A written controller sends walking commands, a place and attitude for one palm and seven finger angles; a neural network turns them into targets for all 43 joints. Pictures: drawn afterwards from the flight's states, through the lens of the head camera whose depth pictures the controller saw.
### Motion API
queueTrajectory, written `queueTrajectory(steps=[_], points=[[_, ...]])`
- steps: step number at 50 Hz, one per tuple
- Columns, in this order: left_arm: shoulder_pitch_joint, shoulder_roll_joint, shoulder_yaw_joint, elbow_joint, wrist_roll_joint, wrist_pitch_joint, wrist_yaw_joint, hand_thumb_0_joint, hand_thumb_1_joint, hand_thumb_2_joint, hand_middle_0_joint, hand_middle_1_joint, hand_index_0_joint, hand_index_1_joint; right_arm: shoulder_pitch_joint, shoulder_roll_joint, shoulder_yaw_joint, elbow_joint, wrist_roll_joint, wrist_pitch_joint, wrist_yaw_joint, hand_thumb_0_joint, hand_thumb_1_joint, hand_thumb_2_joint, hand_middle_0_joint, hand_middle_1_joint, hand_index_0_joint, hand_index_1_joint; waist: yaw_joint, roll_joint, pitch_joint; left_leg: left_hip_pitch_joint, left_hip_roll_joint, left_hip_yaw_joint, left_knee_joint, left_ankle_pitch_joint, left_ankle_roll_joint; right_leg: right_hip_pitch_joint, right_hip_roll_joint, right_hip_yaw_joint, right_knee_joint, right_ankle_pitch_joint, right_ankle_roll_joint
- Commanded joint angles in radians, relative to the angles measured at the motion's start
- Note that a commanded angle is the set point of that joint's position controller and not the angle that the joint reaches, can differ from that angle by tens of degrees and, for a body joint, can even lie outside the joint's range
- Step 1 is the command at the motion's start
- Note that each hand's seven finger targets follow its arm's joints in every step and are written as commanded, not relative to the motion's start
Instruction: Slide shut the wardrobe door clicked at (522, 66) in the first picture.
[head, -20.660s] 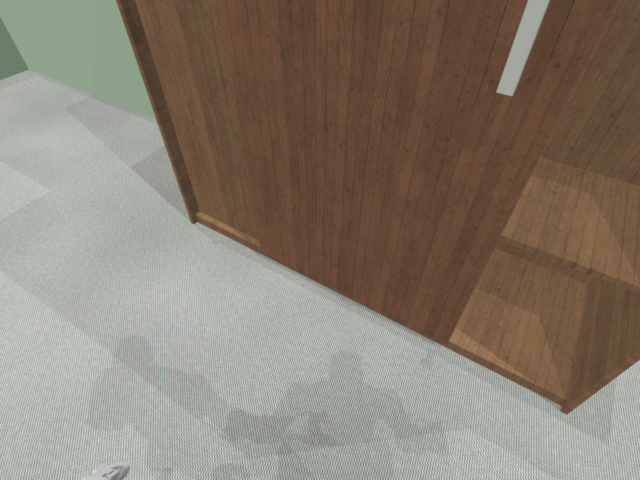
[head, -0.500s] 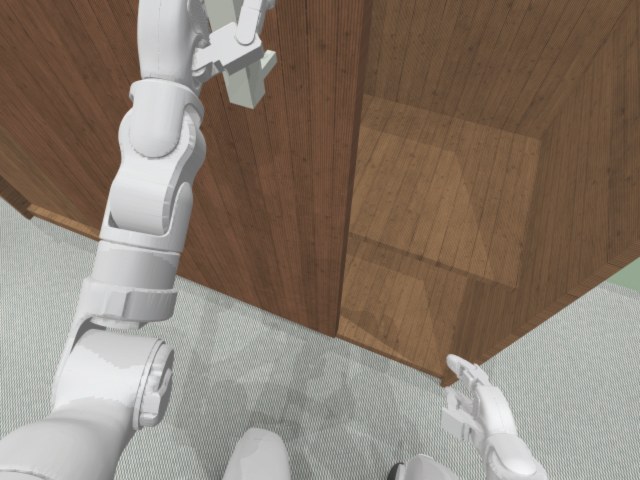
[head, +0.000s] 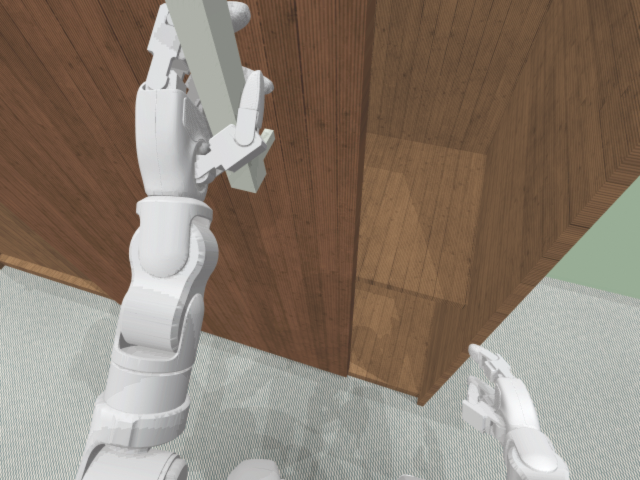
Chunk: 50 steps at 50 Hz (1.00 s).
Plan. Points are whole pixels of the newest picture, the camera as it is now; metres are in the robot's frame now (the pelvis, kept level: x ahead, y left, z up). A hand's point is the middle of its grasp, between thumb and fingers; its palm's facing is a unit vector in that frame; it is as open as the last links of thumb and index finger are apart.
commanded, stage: step sideways, sliding the door along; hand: left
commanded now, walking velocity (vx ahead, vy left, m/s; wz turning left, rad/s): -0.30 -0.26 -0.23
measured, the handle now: (239, 86) +0.39 +0.13 +0.27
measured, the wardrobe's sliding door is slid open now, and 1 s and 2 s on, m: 0.21 0.00 0.00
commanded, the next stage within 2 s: stop walking and hold the door there in 1.30 s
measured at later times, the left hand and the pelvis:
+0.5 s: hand (433, 176) +0.32 -0.03 +0.25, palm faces -0.19 -0.98 -0.10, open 7.7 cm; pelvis -0.05 -0.05 -0.01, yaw -9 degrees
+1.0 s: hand (535, 185) +0.31 -0.10 +0.26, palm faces -0.01 -1.00 -0.03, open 6.7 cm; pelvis -0.13 -0.17 +0.01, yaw -11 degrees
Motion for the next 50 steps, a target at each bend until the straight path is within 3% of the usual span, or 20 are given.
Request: queueTrajectory(steps=[1,4,8,11,12,14,16,19,25,27,28,31,35,38,40,41,42,45,47,50], points=[[-0.406,-0.084,-0.332,-0.442,-0.003,-0.254,-0.127,0.0,0.9,0.9,-0.45,-1.4,-0.45,-1.4,-0.072,-0.096,-0.033,-0.194,-0.018,-0.037,0.023,0.0,-0.9,-0.9,0.2,0.3,0.2,0.3,-0.125,0.127,-0.541,0.463,0.261,-0.071,-0.077,1.099,0.156,-0.096,0.001,0.025,0.162,-0.01,0.006],[-0.441,-0.079,-0.316,-0.376,0.02,-0.272,-0.123,0.0,0.9,0.9,-0.45,-1.4,-0.45,-1.4,-0.061,-0.096,-0.031,-0.197,-0.017,-0.025,0.045,0.0,-0.9,-0.9,0.2,0.3,0.2,0.3,-0.124,0.176,-0.47,0.419,0.268,0.001,-0.02,1.071,0.144,-0.093,0.022,-0.005,0.091,-0.083,-0.009],[-0.449,0.008,-0.222,-0.296,0.014,-0.246,-0.118,0.0,0.9,0.9,-0.45,-1.4,-0.45,-1.4,-0.084,-0.077,-0.023,-0.185,0.002,-0.011,0.028,0.0,-0.9,-0.9,0.2,0.3,0.2,0.3,-0.137,0.08,-0.469,0.236,0.191,0.045,0.103,0.706,0.076,0.148,-0.011,-0.01,-0.102,0.36,-0.001],[-0.428,0.077,-0.158,-0.299,-0.006,-0.235,-0.099,0.0,0.9,0.9,-0.45,-1.4,-0.45,-1.4,-0.093,-0.043,-0.04,-0.164,0.006,-0.007,0.003,0.0,-0.9,-0.9,0.2,0.3,0.2,0.3,-0.124,-0.362,-0.502,-0.056,-0.068,-0.005,0.338,-0.235,-0.01,0.314,-0.261,0.351,-0.142,1.262,-0.17],[-0.375,0.083,-0.149,-0.29,-0.011,-0.223,-0.085,0.0,0.9,0.9,-0.45,-1.4,-0.45,-1.4,-0.077,-0.028,-0.029,-0.146,-0.002,-0.002,-0.004,0.0,-0.9,-0.9,0.2,0.3,0.2,0.3,-0.125,-0.331,-0.495,-0.084,-0.065,-0.052,0.298,-0.308,0.003,0.308,-0.284,0.338,-0.133,1.234,-0.178],[-0.418,0.116,-0.111,-0.372,-0.001,-0.235,-0.069,0.0,0.9,0.9,-0.45,-1.4,-0.45,-1.4,-0.098,-0.021,-0.011,-0.132,-0.014,0.006,-0.019,0.0,-0.9,-0.9,0.2,0.3,0.2,0.3,-0.143,-0.24,-0.542,-0.043,-0.049,-0.036,0.039,-0.183,0.015,0.346,-0.238,0.263,-0.072,1.142,-0.141],[-0.438,0.167,-0.065,-0.336,-0.004,-0.244,-0.055,0.0,0.9,0.9,-0.45,-1.4,-0.45,-1.4,-0.097,-0.034,-0.028,-0.128,-0.015,0.031,-0.032,0.0,-0.9,-0.9,0.2,0.3,0.2,0.3,-0.156,-0.167,-0.621,0.234,0.032,0.0,-0.148,0.336,0.035,0.222,-0.152,0.154,0.015,0.919,-0.069],[-0.48,0.117,-0.081,-0.243,-0.007,-0.243,-0.095,0.0,0.9,0.9,-0.45,-1.4,-0.45,-1.4,-0.13,-0.067,-0.044,-0.164,-0.021,0.063,0.007,0.0,-0.9,-0.9,0.2,0.3,0.2,0.3,-0.126,0.166,-0.552,0.291,0.366,-0.177,-0.174,0.853,0.206,-0.017,0.033,0.032,0.194,-0.161,0.004],[-0.613,0.132,-0.048,-0.067,-0.006,-0.222,-0.095,0.0,0.9,0.9,-0.45,-1.4,-0.45,-1.4,-0.113,-0.07,-0.027,-0.129,0.001,0.063,-0.004,0.0,-0.9,-0.9,0.2,0.3,0.2,0.3,-0.11,0.074,-0.471,0.129,0.19,0.004,0.081,0.442,0.092,0.181,0.005,0.013,-0.157,0.168,-0.005],[-0.605,0.216,0.005,-0.009,-0.017,-0.194,-0.077,0.0,0.9,0.9,-0.45,-1.4,-0.45,-1.4,-0.086,-0.042,-0.027,-0.118,0.01,0.058,-0.026,0.0,-0.9,-0.9,0.2,0.3,0.2,0.3,-0.124,-0.368,-0.466,-0.083,-0.07,0.051,0.336,-0.15,0.009,0.233,-0.191,0.329,-0.323,0.498,-0.122],[-0.586,0.251,0.06,0.004,-0.019,-0.196,-0.064,0.0,0.9,0.9,-0.45,-1.4,-0.45,-1.4,-0.106,-0.06,-0.038,-0.109,-0.002,0.046,-0.031,0.0,-0.9,-0.9,0.2,0.3,0.2,0.3,-0.087,-0.408,-0.469,-0.15,-0.118,-0.029,0.518,-0.301,0.018,0.22,-0.25,0.454,-0.362,0.51,-0.171],[-0.634,0.208,0.034,-0.049,-0.016,-0.21,-0.045,0.0,0.9,0.9,-0.45,-1.4,-0.45,-1.4,-0.079,-0.025,0.001,-0.072,-0.021,0.043,-0.054,0.0,-0.9,-0.9,0.2,0.3,0.2,0.3,-0.11,-0.176,-0.539,-0.166,-0.113,-0.056,0.49,-0.216,0.019,0.303,-0.203,0.299,-0.278,0.519,-0.202],[-0.629,0.248,0.072,0.019,-0.006,-0.215,-0.028,0.0,0.9,0.9,-0.45,-1.4,-0.45,-1.4,-0.064,-0.055,0.002,-0.091,-0.027,0.054,-0.072,0.0,-0.9,-0.9,0.2,0.3,0.2,0.3,-0.076,-0.217,-0.549,-0.031,-0.168,0.045,0.087,-0.154,0.037,0.278,-0.136,0.268,-0.347,0.305,-0.177],[-0.656,0.237,0.032,0.048,-0.003,-0.213,-0.028,0.0,0.9,0.9,-0.45,-1.4,-0.45,-1.4,-0.013,-0.073,0.004,-0.108,-0.005,0.038,-0.072,0.0,-0.9,-0.9,0.2,0.3,0.2,0.3,-0.102,-0.14,-0.562,0.182,-0.13,0.061,-0.27,0.072,0.07,0.2,-0.08,0.23,-0.3,0.18,-0.069],[-0.697,0.21,0.008,0.111,-0.014,-0.209,-0.041,0.0,0.9,0.9,-0.45,-1.4,-0.45,-1.4,-0.002,-0.121,-0.018,-0.112,0.015,0.02,-0.06,0.0,-0.9,-0.9,0.2,0.3,0.2,0.3,-0.112,0.108,-0.543,0.447,0.149,-0.233,-0.325,0.249,0.209,-0.085,0.034,0.161,-0.04,0.114,0.08],[-0.739,0.181,0.0,0.156,-0.031,-0.205,-0.049,0.0,0.9,0.9,-0.45,-1.4,-0.45,-1.4,-0.017,-0.116,-0.019,-0.112,0.022,0.024,-0.045,0.0,-0.9,-0.9,0.2,0.3,0.2,0.3,-0.121,0.227,-0.515,0.463,0.336,-0.443,-0.298,0.431,0.339,-0.234,0.067,0.113,0.315,-0.103,0.057],[-0.758,0.227,0.053,0.105,-0.04,-0.218,-0.049,0.0,0.9,0.9,-0.45,-1.4,-0.45,-1.4,-0.076,-0.063,0.004,-0.114,-0.015,0.017,-0.047,0.0,-0.9,-0.9,0.2,0.3,0.2,0.3,-0.105,0.337,-0.458,0.426,0.405,-0.526,-0.302,0.535,0.369,-0.333,0.037,0.189,0.581,-0.157,-0.017],[-0.796,0.146,-0.013,0.119,-0.028,-0.204,-0.066,0.0,0.9,0.9,-0.45,-1.4,-0.45,-1.4,-0.025,-0.101,-0.008,-0.062,-0.012,0.05,-0.038,0.0,-0.9,-0.9,0.2,0.3,0.2,0.3,-0.103,0.026,-0.407,0.471,0.329,-0.272,-0.164,0.604,0.287,-0.43,-0.031,0.202,0.483,-0.152,-0.042],[-0.873,-0.014,-0.156,0.141,-0.026,-0.191,-0.086,0.0,0.9,0.9,-0.45,-1.4,-0.45,-1.4,0.001,-0.097,-0.005,-0.083,0.006,0.047,-0.036,0.0,-0.9,-0.9,0.2,0.3,0.2,0.3,-0.115,0.02,-0.422,0.379,0.26,-0.156,-0.181,0.552,0.228,-0.266,-0.028,0.072,0.299,-0.078,-0.026],[-0.939,-0.067,-0.22,0.199,-0.033,-0.186,-0.099,0.0,0.9,0.9,-0.45,-1.4,-0.45,-1.4,0.004,-0.109,-0.014,-0.085,0.019,0.016,-0.033,0.0,-0.9,-0.9,0.2,0.3,0.2,0.3,-0.135,0.225,-0.418,0.295,0.189,-0.026,-0.156,0.534,0.173,-0.055,-0.001,-0.045,0.067,-0.05,-0.006]])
